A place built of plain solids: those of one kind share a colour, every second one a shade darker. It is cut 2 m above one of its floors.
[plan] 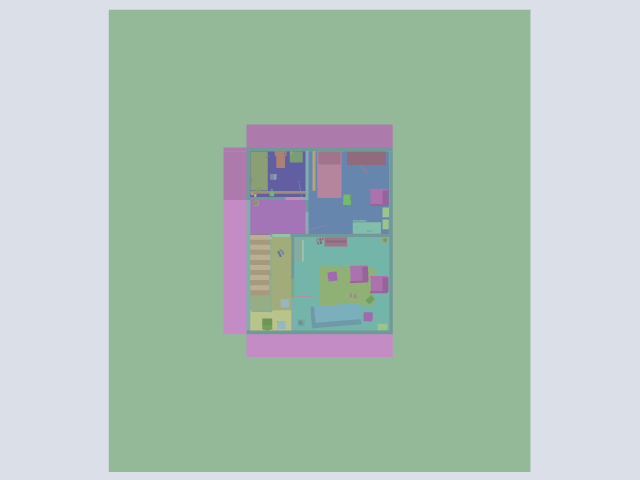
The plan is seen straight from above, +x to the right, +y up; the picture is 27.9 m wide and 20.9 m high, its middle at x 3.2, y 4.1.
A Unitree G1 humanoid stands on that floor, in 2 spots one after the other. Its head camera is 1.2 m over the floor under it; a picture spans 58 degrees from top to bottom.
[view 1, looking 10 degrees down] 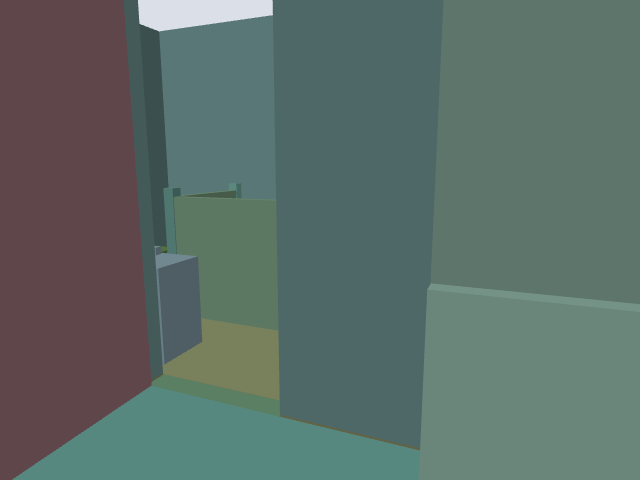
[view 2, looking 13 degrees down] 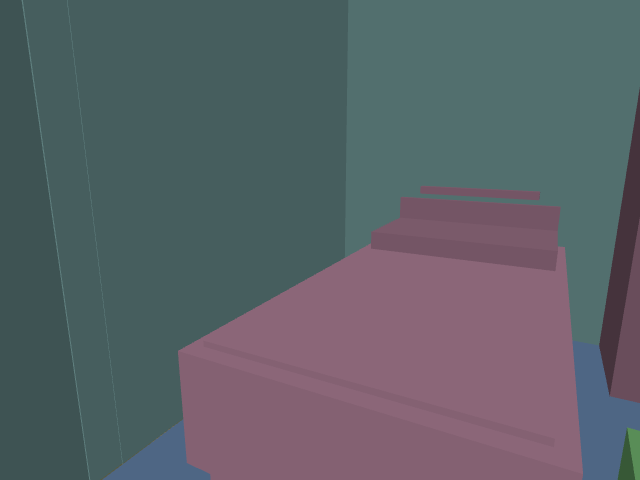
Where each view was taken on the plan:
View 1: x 3.77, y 3.33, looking -158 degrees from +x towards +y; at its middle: wall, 1.86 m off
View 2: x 4.03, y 5.08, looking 118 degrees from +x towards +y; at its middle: wall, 2.90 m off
